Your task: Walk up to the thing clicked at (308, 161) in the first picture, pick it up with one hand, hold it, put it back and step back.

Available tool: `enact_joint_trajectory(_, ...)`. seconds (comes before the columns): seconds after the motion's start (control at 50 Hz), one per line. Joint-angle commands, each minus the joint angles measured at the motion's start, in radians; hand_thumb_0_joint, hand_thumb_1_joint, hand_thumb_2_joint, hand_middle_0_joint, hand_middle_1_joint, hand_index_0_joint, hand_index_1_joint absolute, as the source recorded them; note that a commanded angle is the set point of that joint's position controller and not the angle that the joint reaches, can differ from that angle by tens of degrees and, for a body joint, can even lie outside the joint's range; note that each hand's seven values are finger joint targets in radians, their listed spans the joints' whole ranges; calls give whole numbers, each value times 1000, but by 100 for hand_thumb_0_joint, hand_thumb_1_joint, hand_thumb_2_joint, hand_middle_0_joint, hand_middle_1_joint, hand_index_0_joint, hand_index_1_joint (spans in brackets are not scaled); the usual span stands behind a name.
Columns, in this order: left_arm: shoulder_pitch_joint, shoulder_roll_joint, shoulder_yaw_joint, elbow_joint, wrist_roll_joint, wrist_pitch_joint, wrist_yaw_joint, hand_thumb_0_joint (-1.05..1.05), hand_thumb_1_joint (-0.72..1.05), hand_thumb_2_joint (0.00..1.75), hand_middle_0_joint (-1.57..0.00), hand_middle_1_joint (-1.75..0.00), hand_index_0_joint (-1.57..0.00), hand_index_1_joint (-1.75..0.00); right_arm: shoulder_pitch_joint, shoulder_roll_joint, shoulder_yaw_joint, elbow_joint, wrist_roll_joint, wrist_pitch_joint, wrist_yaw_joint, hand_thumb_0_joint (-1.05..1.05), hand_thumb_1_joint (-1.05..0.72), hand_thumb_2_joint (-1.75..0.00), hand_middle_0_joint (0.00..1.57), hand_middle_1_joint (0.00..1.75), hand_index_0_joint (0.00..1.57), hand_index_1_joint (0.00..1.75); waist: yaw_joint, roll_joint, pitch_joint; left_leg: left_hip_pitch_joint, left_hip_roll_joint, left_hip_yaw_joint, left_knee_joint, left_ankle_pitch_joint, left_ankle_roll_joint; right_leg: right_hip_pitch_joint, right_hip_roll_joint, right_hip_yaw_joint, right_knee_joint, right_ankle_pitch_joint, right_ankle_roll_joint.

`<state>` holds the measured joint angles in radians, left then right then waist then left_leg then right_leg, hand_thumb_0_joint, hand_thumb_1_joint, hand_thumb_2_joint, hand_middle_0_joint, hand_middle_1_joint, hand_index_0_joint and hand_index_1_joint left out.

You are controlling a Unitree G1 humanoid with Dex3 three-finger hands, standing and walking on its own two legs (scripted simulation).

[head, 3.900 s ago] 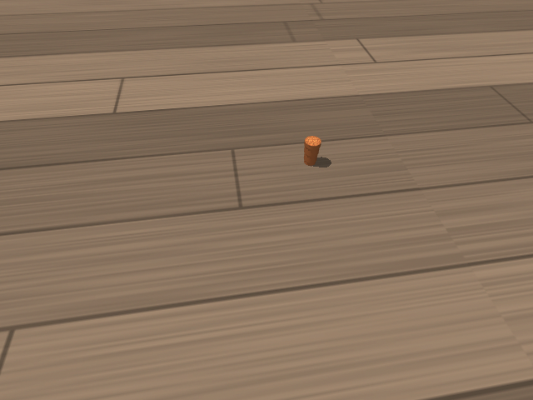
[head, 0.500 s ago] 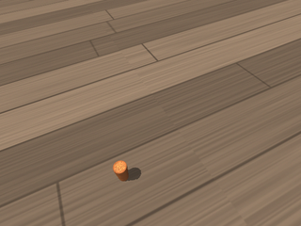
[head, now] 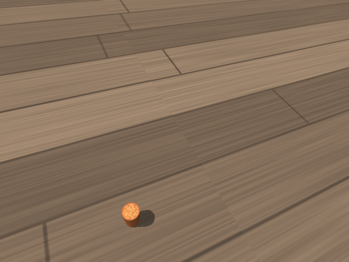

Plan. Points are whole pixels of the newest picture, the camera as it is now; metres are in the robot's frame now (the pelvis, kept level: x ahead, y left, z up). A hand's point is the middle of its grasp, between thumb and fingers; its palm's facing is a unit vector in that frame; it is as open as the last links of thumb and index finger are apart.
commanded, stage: walk up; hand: left
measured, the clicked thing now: (131, 216) +0.46 +0.17 -0.69
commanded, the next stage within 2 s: stand in 1.38 s
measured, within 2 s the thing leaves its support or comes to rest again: neither
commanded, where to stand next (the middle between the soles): +0.13 -0.02 m, yaw -2 degrees
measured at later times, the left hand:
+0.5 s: hand out of the picture +0.13 +0.23 -0.14, palm faces -0.07 -0.93 -0.35, open 7.4 cm
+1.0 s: hand out of the picture +0.11 +0.23 -0.14, palm faces -0.03 -0.95 -0.32, open 7.4 cm
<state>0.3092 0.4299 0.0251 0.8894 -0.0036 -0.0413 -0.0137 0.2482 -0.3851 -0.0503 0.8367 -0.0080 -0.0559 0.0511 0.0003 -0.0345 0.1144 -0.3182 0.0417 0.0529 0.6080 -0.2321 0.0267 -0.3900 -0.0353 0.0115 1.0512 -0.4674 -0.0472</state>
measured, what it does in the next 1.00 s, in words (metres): steps on the spot: right foot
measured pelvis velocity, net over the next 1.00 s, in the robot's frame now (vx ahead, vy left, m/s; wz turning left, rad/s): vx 0.04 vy -0.01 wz -0.03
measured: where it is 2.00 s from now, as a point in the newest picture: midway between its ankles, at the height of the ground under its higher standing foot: outside the picture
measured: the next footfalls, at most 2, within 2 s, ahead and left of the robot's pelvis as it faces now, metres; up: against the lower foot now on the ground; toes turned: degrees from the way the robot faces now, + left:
right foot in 0.24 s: +0.11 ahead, -0.14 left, +0.00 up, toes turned -3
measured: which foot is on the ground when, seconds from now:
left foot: down 0.00-1.00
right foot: up 0.00-0.22, down 0.24-1.00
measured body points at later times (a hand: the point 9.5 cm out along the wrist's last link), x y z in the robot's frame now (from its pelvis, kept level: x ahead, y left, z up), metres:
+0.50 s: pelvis +0.02 -0.02 +0.00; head +0.04 -0.03 +0.45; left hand +0.13 +0.28 -0.11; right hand +0.10 -0.31 -0.14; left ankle +0.06 +0.11 -0.73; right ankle +0.08 -0.14 -0.73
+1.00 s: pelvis +0.04 -0.01 +0.02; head +0.05 -0.02 +0.47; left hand +0.12 +0.28 -0.12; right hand +0.12 -0.32 -0.11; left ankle +0.06 +0.11 -0.73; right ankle +0.08 -0.14 -0.73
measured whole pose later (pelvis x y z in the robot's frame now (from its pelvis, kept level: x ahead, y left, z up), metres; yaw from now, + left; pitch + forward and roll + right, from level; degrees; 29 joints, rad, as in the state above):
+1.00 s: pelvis +0.04 -0.01 +0.02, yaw -2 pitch -2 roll +0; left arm 0.11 0.35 0.00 1.17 0.00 -0.01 -0.03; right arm 0.09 -0.37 0.01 1.15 -0.01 -0.03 0.02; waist 0.01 0.00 0.06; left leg -0.14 0.03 0.06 0.35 -0.17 -0.01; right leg -0.17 -0.02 -0.03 0.34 -0.13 0.00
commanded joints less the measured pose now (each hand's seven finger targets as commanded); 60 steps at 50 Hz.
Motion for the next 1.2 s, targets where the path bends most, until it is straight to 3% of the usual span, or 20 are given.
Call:
enact_joint_trajectory(0.0,121,167,57,-16,-3,-4,14,0,90,90,-20,-30,-20,-30,30,-267,-70,-46,5,-19,-41,0,-90,-90,20,30,20,30,10,219,-95,120,200,-207,-240,282,167,-70,-35,16,-69,82,21)
enact_joint_trajectory(0.04,91,152,50,-12,2,5,18,0,90,90,-20,-30,-20,-30,19,-251,-61,-55,4,-15,-49,0,-90,-90,20,30,20,30,6,203,-101,112,201,-168,-229,338,175,-50,-34,14,-146,105,37)
enact_joint_trajectory(0.12,22,133,52,-5,2,9,25,0,90,90,-20,-30,-20,-30,-16,-250,-49,-51,4,-4,-56,0,-90,-90,20,30,20,30,4,213,-115,38,222,-148,-140,510,177,72,-20,-34,-282,154,34)
enact_joint_trajectory(0.16,34,129,52,13,2,9,28,0,90,90,-20,-30,-20,-30,-37,-247,-44,-52,13,7,-60,0,-90,-90,20,30,20,30,16,183,-147,49,215,-139,-76,503,173,127,0,-47,-366,204,28)
enact_joint_trajectory(0.18,34,131,54,23,7,6,29,0,90,90,-20,-30,-20,-30,-52,-243,-40,-51,17,14,-60,0,-90,-90,20,30,20,30,25,161,-170,33,198,-133,-28,451,150,189,10,-50,-461,269,19)
enact_joint_trajectory(0.2,34,152,60,32,13,1,31,0,90,90,-20,-30,-20,-30,-70,-221,-30,-52,25,20,-59,0,-90,-90,20,30,20,30,42,111,-178,-2,176,-127,7,330,113,234,0,-25,-524,331,5)
enact_joint_trajectory(0.22,14,189,67,31,21,-5,33,0,90,90,-20,-30,-20,-30,-56,-175,-18,-46,32,25,-59,0,-90,-90,20,30,20,30,35,-1,-178,-49,132,-105,55,163,59,258,-90,106,-573,419,-25)
enact_joint_trajectory(0.24,-61,232,68,5,28,-15,31,0,90,90,-20,-30,-20,-30,-31,-148,-8,-37,33,29,-58,0,-90,-90,20,30,20,30,-10,-122,-159,-69,43,-52,118,-13,13,207,-218,304,-653,416,-80)
enact_joint_trajectory(0.26,-131,235,61,-1,11,-9,27,0,90,90,-20,-30,-20,-30,-35,-159,-9,-5,31,37,-63,0,-90,-90,20,30,20,30,-13,-118,-138,26,-16,-33,120,-225,2,84,-294,338,-673,421,-171)
enact_joint_trajectory(0.28,-191,236,55,-8,14,-5,25,0,90,90,-20,-30,-20,-30,-19,-178,-17,30,24,40,-67,0,-90,-90,20,30,20,30,-30,-144,-114,107,-4,-41,114,-248,6,-12,-287,326,-665,379,-171)
enact_joint_trajectory(0.32,-189,187,36,10,11,2,22,0,90,90,-20,-30,-20,-30,-42,-196,-16,62,24,30,-59,0,-90,-90,20,30,20,30,-29,-110,-96,157,27,-74,-38,-103,15,-41,-184,198,-651,293,-70)
enact_joint_trajectory(0.36,-203,171,33,29,10,4,21,0,90,90,-20,-30,-20,-30,-80,-200,-14,87,23,28,-53,0,-90,-90,20,30,20,30,-19,-114,-132,137,57,-103,-96,-44,26,39,-129,146,-649,218,-18)
enact_joint_trajectory(0.4,-200,162,28,46,11,6,15,0,90,90,-20,-30,-20,-30,-103,-197,-2,102,11,22,-51,0,-90,-90,20,30,20,30,-4,-110,-165,159,70,-121,-141,-75,28,54,-129,161,-669,165,-10)
enact_joint_trajectory(0.44,-225,156,28,63,8,7,13,0,90,90,-20,-30,-20,-30,-119,-192,5,134,10,20,-47,0,-90,-90,20,30,20,30,0,-87,-136,131,65,-109,-164,-84,18,78,-124,160,-710,83,-6)
enact_joint_trajectory(0.66,-265,124,20,159,0,14,4,0,90,90,-20,-30,-20,-30,-196,-194,23,231,-2,0,-49,0,-90,-90,20,30,20,30,21,69,-119,71,109,-149,-346,-53,5,245,-84,85,-728,272,11)
enact_joint_trajectory(0.72,-269,122,19,175,-1,18,1,0,90,90,-20,-30,-20,-30,-197,-194,23,244,-3,0,-51,0,-90,-90,20,30,20,30,21,86,-105,74,109,-150,-371,-90,0,240,-80,82,-736,255,15)
enact_joint_trajectory(0.8,-270,118,16,194,2,18,0,0,90,90,-20,-30,-20,-30,-202,-197,18,254,-3,2,-52,0,-90,-90,20,30,20,30,13,79,-134,113,112,-142,-369,-54,2,256,-83,72,-751,293,21)
enact_joint_trajectory(0.88,-281,123,15,203,4,12,3,0,90,90,-20,-30,-20,-30,-205,-194,16,257,1,5,-54,0,-90,-90,20,30,20,30,1,44,-165,170,104,-113,-332,65,1,260,-99,78,-771,368,24)
enact_joint_trajectory(1.02,-283,117,15,224,4,12,7,0,90,90,-20,-30,-20,-30,-205,-188,12,273,5,15,-54,0,-90,-90,20,30,20,30,-7,12,-144,197,101,-113,-339,65,-3,234,-104,83,-799,349,29)
enact_joint_trajectory(1.18,-258,115,18,233,4,10,12,0,90,90,-20,-30,-20,-30,-227,-178,10,272,7,17,-54,0,-90,-90,20,30,20,30,4,13,-166,250,109,-99,-339,153,-5,248,-106,72,-794,428,37)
